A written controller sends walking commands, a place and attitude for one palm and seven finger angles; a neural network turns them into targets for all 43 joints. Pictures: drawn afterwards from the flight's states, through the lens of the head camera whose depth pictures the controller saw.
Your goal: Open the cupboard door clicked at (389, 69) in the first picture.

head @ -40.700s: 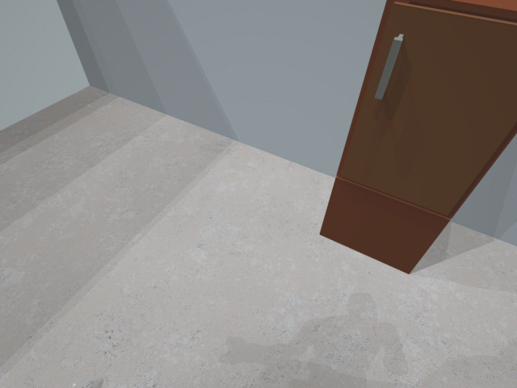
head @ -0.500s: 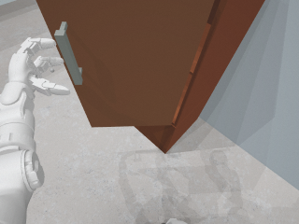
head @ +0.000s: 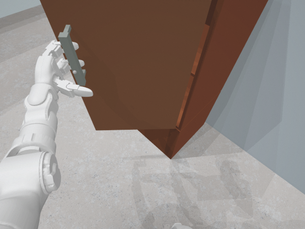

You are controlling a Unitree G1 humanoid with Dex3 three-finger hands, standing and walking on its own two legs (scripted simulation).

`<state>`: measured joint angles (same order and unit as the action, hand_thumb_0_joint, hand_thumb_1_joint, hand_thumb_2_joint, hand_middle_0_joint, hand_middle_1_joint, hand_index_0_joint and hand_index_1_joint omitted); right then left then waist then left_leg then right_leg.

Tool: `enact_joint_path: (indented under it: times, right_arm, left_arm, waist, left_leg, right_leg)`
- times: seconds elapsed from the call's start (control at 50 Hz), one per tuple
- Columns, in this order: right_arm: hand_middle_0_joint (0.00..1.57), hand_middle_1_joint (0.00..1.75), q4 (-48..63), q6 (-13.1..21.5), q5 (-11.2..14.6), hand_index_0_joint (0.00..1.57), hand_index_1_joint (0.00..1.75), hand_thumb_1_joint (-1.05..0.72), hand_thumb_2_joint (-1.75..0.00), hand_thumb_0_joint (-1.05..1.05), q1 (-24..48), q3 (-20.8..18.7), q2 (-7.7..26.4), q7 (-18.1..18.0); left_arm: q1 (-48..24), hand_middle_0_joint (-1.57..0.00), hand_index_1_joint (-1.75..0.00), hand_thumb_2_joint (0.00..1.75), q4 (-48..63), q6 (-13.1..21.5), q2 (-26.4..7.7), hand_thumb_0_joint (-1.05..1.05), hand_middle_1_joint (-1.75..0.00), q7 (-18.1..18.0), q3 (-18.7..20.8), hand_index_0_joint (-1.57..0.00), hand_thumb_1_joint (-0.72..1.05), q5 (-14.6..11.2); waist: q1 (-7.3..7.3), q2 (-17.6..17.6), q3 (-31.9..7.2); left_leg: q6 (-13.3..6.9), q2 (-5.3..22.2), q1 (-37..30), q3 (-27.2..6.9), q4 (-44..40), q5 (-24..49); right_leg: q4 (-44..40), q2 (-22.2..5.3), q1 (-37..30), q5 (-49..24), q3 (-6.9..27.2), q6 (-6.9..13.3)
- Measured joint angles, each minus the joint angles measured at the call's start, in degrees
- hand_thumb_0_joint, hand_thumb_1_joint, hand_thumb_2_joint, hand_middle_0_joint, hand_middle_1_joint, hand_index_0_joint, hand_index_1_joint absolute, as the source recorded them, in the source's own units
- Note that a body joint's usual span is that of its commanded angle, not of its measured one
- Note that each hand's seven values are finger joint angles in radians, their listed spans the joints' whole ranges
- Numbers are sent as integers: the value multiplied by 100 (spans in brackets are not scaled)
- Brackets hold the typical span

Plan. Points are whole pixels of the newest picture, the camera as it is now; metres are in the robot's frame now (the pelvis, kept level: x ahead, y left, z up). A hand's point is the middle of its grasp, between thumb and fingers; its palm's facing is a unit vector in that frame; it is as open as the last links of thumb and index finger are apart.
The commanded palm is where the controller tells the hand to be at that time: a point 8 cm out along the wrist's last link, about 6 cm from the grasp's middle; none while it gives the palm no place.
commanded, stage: slide the fingers in behind the handle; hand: left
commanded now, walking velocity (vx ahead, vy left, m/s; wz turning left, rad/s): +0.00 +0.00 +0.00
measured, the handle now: (75, 57) +0.54 +0.19 +0.13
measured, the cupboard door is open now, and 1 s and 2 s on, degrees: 47 47 58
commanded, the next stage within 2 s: close the thumb around the handle in 0.66 s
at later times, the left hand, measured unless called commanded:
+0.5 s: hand (80, 71) +0.49 +0.17 +0.13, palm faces +0.00 -1.00 -0.01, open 14.0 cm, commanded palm +0.46 +0.22 +0.12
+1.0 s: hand (82, 70) +0.49 +0.17 +0.13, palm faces +0.00 -1.00 +0.00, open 12.4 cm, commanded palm +0.47 +0.21 +0.12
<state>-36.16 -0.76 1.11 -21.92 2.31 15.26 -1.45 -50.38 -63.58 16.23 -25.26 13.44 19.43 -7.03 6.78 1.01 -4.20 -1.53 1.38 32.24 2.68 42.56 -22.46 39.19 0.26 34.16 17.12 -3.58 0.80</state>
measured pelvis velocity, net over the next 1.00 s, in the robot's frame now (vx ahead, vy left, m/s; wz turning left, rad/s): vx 0.01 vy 0.00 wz -0.01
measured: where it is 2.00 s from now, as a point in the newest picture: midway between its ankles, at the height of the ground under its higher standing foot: outside the picture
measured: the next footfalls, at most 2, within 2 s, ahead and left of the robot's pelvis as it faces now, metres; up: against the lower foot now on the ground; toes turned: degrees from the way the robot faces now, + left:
none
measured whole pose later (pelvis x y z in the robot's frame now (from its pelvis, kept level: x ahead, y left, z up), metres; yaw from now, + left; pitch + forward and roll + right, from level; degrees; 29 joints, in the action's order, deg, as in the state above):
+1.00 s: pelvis +0.01 +0.00 +0.00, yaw -1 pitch +13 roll -1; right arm -37.2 -0.1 0.7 -23.4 1.5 15.1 -0.8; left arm -50.2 -62.9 17.0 -22.9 10.7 18.2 -7.0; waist 6.7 1.4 -4.8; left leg -1.8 1.2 32.3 3.3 42.3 -22.9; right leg 39.1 0.3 34.6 17.4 -2.8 0.5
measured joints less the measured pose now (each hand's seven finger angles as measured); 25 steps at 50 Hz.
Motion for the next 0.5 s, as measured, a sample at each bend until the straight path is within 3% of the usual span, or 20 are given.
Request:
enact_joint_path:
  times: [0.3,0.5]
  right_arm:
    - [20,30,-140,96,-2,21,30,-90,-90,1,-203,-45,68,-28]
    - [20,30,-112,94,3,21,30,-90,-90,1,-239,-67,76,-14]
  left_arm:
    - [-233,-29,-120,30,-242,29,-81,-1,-120,-134,-19,-29,-50,27]
    - [-59,-30,-120,30,-139,78,-53,-1,-120,-84,19,-29,-50,6]
  waist:
    - [100,-1,58]
    - [89,19,7]
  left_leg:
    - [45,31,101,-8,-19,83]
    - [40,48,46,25,-50,65]
  right_leg:
    - [3,31,115,-69,-7,54]
    - [-41,54,69,-74,29,47]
